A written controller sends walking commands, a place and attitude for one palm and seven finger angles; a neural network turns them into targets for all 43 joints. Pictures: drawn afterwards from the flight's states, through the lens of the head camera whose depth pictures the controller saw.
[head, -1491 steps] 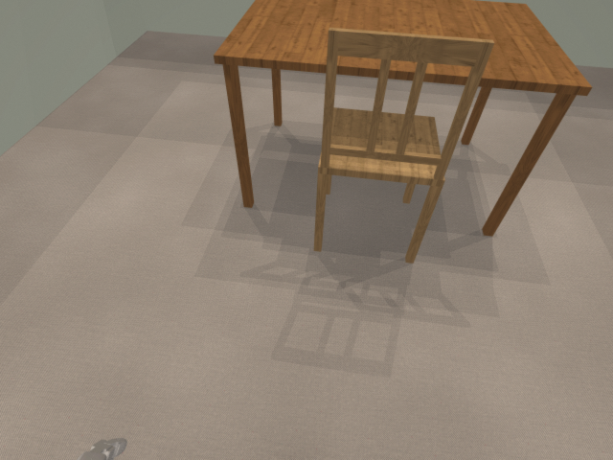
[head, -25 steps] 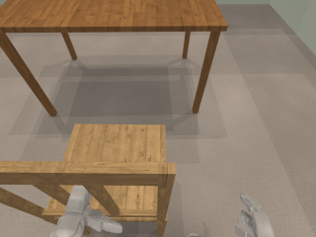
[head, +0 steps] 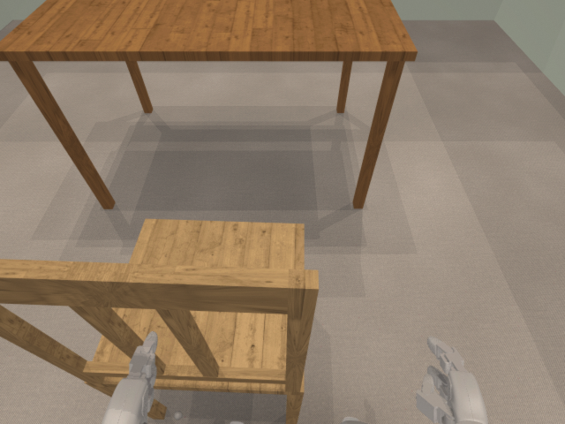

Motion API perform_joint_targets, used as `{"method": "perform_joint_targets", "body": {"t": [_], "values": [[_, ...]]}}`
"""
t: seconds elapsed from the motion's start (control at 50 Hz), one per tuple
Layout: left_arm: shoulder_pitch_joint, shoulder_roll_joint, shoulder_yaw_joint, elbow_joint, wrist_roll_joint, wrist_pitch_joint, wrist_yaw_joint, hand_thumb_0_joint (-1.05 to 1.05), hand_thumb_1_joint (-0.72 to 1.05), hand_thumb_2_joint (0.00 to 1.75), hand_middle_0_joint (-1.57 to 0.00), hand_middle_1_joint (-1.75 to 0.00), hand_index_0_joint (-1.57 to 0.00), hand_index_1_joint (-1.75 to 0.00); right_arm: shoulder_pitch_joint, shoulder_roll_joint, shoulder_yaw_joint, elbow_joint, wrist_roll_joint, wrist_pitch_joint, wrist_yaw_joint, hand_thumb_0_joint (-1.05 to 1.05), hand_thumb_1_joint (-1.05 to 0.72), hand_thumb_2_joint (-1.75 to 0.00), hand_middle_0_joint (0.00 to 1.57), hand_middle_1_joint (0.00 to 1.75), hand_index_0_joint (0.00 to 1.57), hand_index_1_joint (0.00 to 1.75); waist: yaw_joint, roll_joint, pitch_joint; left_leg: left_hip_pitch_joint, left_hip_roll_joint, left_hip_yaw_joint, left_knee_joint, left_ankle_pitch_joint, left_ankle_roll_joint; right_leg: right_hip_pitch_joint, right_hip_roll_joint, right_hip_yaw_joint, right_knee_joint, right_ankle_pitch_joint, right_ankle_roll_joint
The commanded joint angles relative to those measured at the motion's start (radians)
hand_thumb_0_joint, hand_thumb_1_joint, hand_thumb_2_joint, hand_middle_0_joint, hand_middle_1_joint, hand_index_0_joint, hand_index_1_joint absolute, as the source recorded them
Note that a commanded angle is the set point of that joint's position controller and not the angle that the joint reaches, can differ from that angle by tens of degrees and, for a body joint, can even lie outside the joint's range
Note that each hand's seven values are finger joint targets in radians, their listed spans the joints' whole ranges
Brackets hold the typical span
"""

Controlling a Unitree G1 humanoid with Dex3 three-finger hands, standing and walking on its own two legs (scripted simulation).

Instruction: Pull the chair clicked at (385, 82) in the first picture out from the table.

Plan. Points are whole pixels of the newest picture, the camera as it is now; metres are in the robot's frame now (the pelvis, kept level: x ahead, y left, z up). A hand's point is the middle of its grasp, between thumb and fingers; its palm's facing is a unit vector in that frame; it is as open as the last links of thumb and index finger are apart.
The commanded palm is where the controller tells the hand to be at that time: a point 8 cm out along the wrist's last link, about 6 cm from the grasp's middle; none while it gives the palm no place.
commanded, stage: draw the fingers out of the gap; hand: left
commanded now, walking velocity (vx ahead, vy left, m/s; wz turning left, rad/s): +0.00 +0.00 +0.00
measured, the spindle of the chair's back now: (128, 342) +0.24 +0.23 -0.02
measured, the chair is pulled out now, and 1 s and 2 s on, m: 0.60 0.60 0.60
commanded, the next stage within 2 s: draw the hand back to the body in 0.12 s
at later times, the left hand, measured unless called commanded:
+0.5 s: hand out of the picture +0.13 +0.15 +0.03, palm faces +0.10 -0.99 -0.06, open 17.4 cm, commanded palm +0.09 +0.22 +0.06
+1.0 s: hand (67, 417) +0.14 +0.21 +0.10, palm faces +0.20 -0.88 -0.42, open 14.5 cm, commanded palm +0.11 +0.27 +0.16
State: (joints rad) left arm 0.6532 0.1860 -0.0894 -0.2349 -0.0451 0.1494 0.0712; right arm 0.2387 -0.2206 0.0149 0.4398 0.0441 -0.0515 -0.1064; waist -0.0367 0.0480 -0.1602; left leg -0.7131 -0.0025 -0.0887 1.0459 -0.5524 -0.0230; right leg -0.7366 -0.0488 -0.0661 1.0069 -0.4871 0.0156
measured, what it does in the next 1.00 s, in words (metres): stands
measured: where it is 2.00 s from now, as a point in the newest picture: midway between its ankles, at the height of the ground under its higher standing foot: outside the picture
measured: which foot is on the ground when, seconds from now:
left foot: down 0.00-1.00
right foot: down 0.00-1.00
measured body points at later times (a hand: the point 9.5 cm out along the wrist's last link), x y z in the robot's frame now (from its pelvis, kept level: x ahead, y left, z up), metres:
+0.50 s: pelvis -0.01 +0.00 -0.01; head +0.03 +0.00 +0.43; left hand +0.12 +0.21 +0.03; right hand +0.18 -0.24 -0.08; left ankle -0.02 +0.13 -0.67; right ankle +0.00 -0.13 -0.67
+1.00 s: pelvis -0.02 +0.00 +0.03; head -0.03 -0.03 +0.48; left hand +0.12 +0.26 +0.13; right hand +0.17 -0.23 -0.04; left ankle -0.02 +0.13 -0.67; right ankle +0.00 -0.13 -0.67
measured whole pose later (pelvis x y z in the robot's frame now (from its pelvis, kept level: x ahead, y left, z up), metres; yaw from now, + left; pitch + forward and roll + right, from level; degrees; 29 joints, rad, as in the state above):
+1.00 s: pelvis -0.02 +0.00 +0.03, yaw +0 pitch +1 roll -1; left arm 0.72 0.36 0.09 -0.42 -0.06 0.05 0.13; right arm 0.23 -0.21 0.03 0.52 0.06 -0.10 -0.16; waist 0.03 0.09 -0.07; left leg -0.41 0.01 -0.09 0.84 -0.45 -0.03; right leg -0.43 -0.03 -0.07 0.79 -0.38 0.01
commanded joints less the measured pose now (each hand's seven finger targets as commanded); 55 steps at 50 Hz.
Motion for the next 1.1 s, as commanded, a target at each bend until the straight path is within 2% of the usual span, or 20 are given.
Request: {"method": "perform_joint_targets", "body": {"t": [0.0,0.06,0.22,0.24,0.28,0.34,0.42,0.46,0.54,0.56,0.64,0.72,0.74,0.76,0.78,0.8,0.86,0.88,0.94,1.08], "values": [[0.102,0.06,0.029,-0.221,-0.007,-0.053,-0.006,0.0,-0.55,0.2,0.0,0.0,0.0,0.0,-0.076,-0.117,-0.061,-0.177,0.001,-0.058,-0.01,0.0,-0.9,-0.9,0.2,0.3,0.2,0.3,-0.005,-0.037,-0.102,0.037,-0.005,0.039,-0.163,0.27,0.044,0.133,0.008,-0.02,-0.159,0.201,-0.029],[0.167,0.068,0.047,-0.219,-0.002,-0.048,-0.004,0.0,-0.55,0.2,0.0,0.0,0.0,0.0,-0.083,-0.109,-0.068,-0.183,0.001,-0.056,-0.012,0.0,-0.9,-0.9,0.2,0.3,0.2,0.3,0.011,-0.055,-0.1,0.013,-0.007,0.042,-0.161,0.268,0.044,0.146,0.01,-0.02,-0.157,0.202,-0.032],[0.269,0.051,0.009,-0.301,0.017,-0.091,-0.011,0.0,-0.55,0.2,0.0,0.0,0.0,0.0,-0.078,-0.098,-0.078,-0.204,0.004,-0.059,-0.016,0.0,-0.9,-0.9,0.2,0.3,0.2,0.3,0.012,-0.033,-0.091,0.006,-0.009,0.046,-0.141,0.258,0.046,0.097,0.013,-0.023,-0.134,0.182,-0.032],[0.176,-0.007,0.023,-0.421,-0.085,-0.202,-0.021,0.0,-0.55,0.2,0.0,0.0,0.0,0.0,-0.067,-0.091,-0.076,-0.19,0.002,-0.084,-0.015,0.0,-0.9,-0.9,0.2,0.3,0.2,0.3,0.001,-0.047,-0.079,-0.007,-0.017,0.043,-0.107,0.276,0.039,0.064,0.019,-0.04,-0.119,0.209,-0.031],[0.216,0.069,0.092,-0.401,-0.086,-0.283,-0.025,0.0,-0.55,0.2,0.0,0.0,0.0,0.0,-0.061,-0.095,-0.087,-0.155,0.006,-0.101,-0.02,0.0,-0.9,-0.9,0.2,0.3,0.2,0.3,0.022,-0.03,-0.131,0.011,-0.015,0.043,-0.102,0.299,0.038,0.075,0.023,-0.034,-0.103,0.219,-0.036],[0.219,0.064,0.103,-0.427,-0.113,-0.367,-0.044,0.0,-0.55,0.2,0.0,0.0,0.0,0.0,-0.059,-0.086,-0.09,-0.138,0.013,-0.116,-0.013,0.0,-0.9,-0.9,0.2,0.3,0.2,0.3,0.022,0.007,-0.133,0.025,-0.015,0.043,-0.1,0.308,0.032,0.064,0.023,-0.033,-0.095,0.21,-0.034],[0.183,0.099,0.155,-0.42,-0.137,-0.485,-0.083,0.0,-0.55,0.2,0.0,0.0,0.0,0.0,-0.081,-0.082,-0.099,-0.111,0.016,-0.123,0.001,0.0,-0.9,-0.9,0.2,0.3,0.2,0.3,0.028,-0.015,-0.12,-0.023,-0.009,0.04,-0.08,0.268,0.031,0.049,0.027,-0.02,-0.08,0.175,-0.035],[0.166,0.161,0.216,-0.469,-0.147,-0.527,-0.094,0.0,-0.55,0.2,0.0,0.0,0.0,0.0,-0.091,-0.08,-0.102,-0.103,0.019,-0.126,0.001,0.0,-0.9,-0.9,0.2,0.3,0.2,0.3,0.043,0.04,-0.143,-0.005,-0.008,0.041,-0.09,0.285,0.03,0.079,0.026,-0.013,-0.083,0.177,-0.043],[0.15,0.158,0.232,-0.501,-0.19,-0.573,-0.128,0.0,-0.55,0.2,0.0,0.0,0.0,0.0,-0.098,-0.07,-0.097,-0.085,0.032,-0.138,0.004,0.0,-0.9,-0.9,0.2,0.3,0.2,0.3,0.031,0.029,-0.151,0.026,-0.006,0.039,-0.102,0.286,0.032,0.101,0.027,-0.011,-0.109,0.18,-0.036],[0.138,0.171,0.25,-0.491,-0.199,-0.578,-0.135,0.0,-0.55,0.2,0.0,0.0,0.0,0.0,-0.105,-0.071,-0.093,-0.071,0.033,-0.143,0.004,0.0,-0.9,-0.9,0.2,0.3,0.2,0.3,0.033,0.059,-0.151,0.032,-0.006,0.035,-0.109,0.29,0.032,0.108,0.027,-0.011,-0.114,0.177,-0.04],[0.094,0.182,0.287,-0.453,-0.251,-0.604,-0.181,0.0,-0.51,0.22,-0.01,-0.01,-0.01,-0.01,-0.124,-0.078,-0.086,-0.049,0.039,-0.172,0.005,0.0,-0.9,-0.9,0.2,0.3,0.2,0.3,0.023,-0.01,-0.112,0.038,-0.003,0.024,-0.13,0.239,0.03,0.122,0.025,-0.005,-0.163,0.123,-0.03],[0.044,0.214,0.338,-0.417,-0.271,-0.566,-0.219,0.0,-0.37,0.29,-0.02,-0.04,-0.02,-0.04,-0.145,-0.089,-0.071,-0.052,0.051,-0.192,-0.007,0.0,-0.9,-0.9,0.2,0.3,0.2,0.3,0.029,0.012,-0.074,0.067,-0.002,0.023,-0.186,0.169,0.031,0.149,0.018,0.0,-0.216,0.036,-0.029],[0.097,0.421,0.427,-0.378,-0.08,-0.402,-0.052,0.0,-0.33,0.31,-0.03,-0.05,-0.03,-0.05,-0.125,-0.084,-0.069,-0.08,0.024,-0.142,-0.032,0.0,-0.9,-0.9,0.2,0.3,0.2,0.3,0.117,0.047,-0.142,0.121,0.039,0.024,-0.259,0.155,0.028,0.27,-0.018,0.041,-0.264,0.035,-0.056],[0.091,0.338,0.387,-0.446,-0.062,-0.328,0.014,0.0,-0.3,0.32,-0.04,-0.05,-0.04,-0.05,-0.133,-0.071,-0.053,-0.108,0.027,-0.129,-0.037,0.0,-0.9,-0.9,0.2,0.3,0.2,0.3,0.086,0.079,-0.073,0.13,0.027,0.03,-0.278,0.136,0.027,0.272,-0.018,0.019,-0.291,0.04,-0.05],[0.057,0.31,0.347,-0.519,-0.057,-0.292,0.039,0.0,-0.26,0.34,-0.04,-0.06,-0.04,-0.06,-0.109,-0.072,-0.046,-0.119,0.023,-0.126,-0.041,0.0,-0.9,-0.9,0.2,0.3,0.2,0.3,0.07,0.061,-0.085,0.146,0.03,0.025,-0.288,0.14,0.026,0.28,-0.024,0.01,-0.29,0.048,-0.047],[0.052,0.277,0.329,-0.484,-0.045,-0.258,0.062,0.0,-0.22,0.36,-0.04,-0.07,-0.04,-0.07,-0.119,-0.068,-0.043,-0.106,0.021,-0.113,-0.048,0.0,-0.9,-0.9,0.2,0.3,0.2,0.3,0.063,0.077,-0.009,0.16,0.034,0.028,-0.303,0.143,0.027,0.266,-0.018,0.004,-0.304,0.052,-0.049],[0.017,0.29,0.347,-0.437,-0.03,-0.197,0.107,0.0,-0.12,0.41,-0.06,-0.09,-0.06,-0.09,-0.131,-0.073,-0.03,-0.09,0.016,-0.091,-0.058,0.0,-0.9,-0.9,0.2,0.3,0.2,0.3,0.067,0.039,0.071,0.2,0.035,0.02,-0.352,0.141,0.029,0.296,-0.013,-0.006,-0.367,0.045,-0.049],[0.01,0.28,0.342,-0.414,-0.025,-0.188,0.113,0.0,-0.08,0.43,-0.07,-0.1,-0.07,-0.1,-0.134,-0.075,-0.026,-0.086,0.012,-0.088,-0.059,0.0,-0.9,-0.9,0.2,0.3,0.2,0.3,0.066,-0.004,0.095,0.223,0.036,0.024,-0.363,0.139,0.03,0.3,-0.013,-0.005,-0.385,0.037,-0.044],[-0.087,0.344,0.395,-0.443,-0.02,-0.19,0.132,0.0,0.03,0.48,-0.08,-0.12,-0.08,-0.12,-0.142,-0.09,-0.018,-0.08,0.005,-0.101,-0.06,0.0,-0.9,-0.9,0.2,0.3,0.2,0.3,0.07,-0.013,0.108,0.283,0.035,0.025,-0.406,0.14,0.033,0.345,-0.017,0.003,-0.437,0.039,-0.043],[-0.176,0.403,0.473,-0.516,-0.018,-0.209,0.15,0.0,0.28,0.6,-0.12,-0.17,-0.12,-0.17,-0.154,-0.094,-0.007,-0.03,-0.004,-0.161,-0.049,0.0,-0.9,-0.9,0.2,0.3,0.2,0.3,0.083,0.114,0.094,0.42,0.026,0.026,-0.489,0.232,0.027,0.457,-0.02,0.006,-0.492,0.16,-0.05]]}}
